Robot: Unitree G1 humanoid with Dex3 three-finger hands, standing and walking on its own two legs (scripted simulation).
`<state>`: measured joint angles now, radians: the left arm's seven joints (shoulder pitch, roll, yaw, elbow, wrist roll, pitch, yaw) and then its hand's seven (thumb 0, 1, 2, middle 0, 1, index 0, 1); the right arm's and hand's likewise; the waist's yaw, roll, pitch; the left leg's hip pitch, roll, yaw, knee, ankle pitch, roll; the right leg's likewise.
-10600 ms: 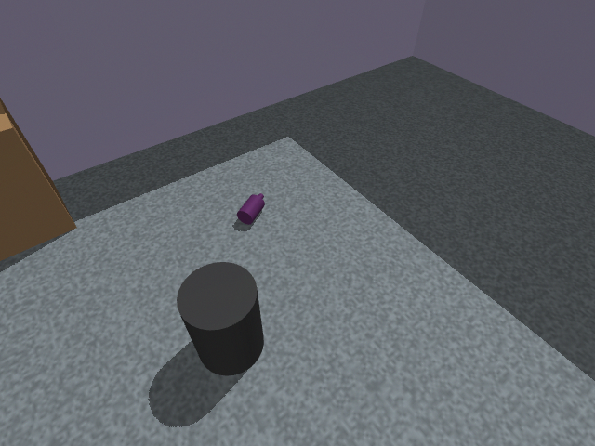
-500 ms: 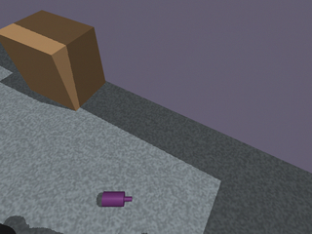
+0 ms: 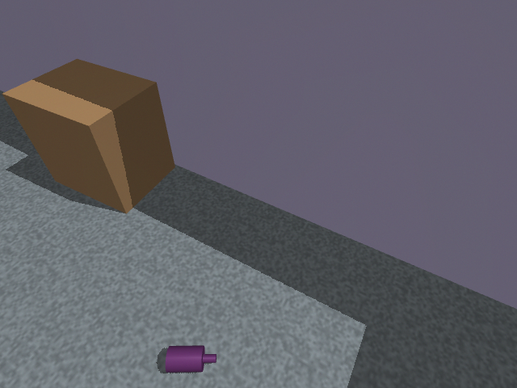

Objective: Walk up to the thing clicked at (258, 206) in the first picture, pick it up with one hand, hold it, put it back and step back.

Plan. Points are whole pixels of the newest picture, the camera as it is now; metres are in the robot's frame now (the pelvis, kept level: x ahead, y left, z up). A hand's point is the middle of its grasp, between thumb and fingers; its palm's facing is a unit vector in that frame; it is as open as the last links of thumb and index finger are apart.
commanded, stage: walk up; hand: left
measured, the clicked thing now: (192, 358) +0.41 +0.22 -0.74
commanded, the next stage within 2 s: stand in 0.82 s
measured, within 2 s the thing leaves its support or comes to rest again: neither
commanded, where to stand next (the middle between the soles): +0.03 +0.00 m, yaw +1 degrees
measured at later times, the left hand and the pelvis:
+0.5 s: hand out of the picture +0.08 +0.24 -0.16, palm faces +0.01 -0.94 -0.33, open 7.4 cm; pelvis +0.00 -0.01 +0.00, yaw +0 degrees
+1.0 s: hand out of the picture +0.08 +0.24 -0.15, palm faces -0.01 -0.94 -0.34, open 7.4 cm; pelvis +0.00 -0.01 +0.00, yaw +0 degrees
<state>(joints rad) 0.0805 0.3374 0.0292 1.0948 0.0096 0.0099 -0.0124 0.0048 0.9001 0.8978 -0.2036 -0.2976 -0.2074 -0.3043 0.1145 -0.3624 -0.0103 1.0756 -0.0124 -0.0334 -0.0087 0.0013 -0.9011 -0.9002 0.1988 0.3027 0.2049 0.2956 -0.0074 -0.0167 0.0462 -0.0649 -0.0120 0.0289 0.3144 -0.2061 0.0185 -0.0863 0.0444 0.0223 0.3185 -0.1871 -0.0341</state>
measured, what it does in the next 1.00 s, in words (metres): stands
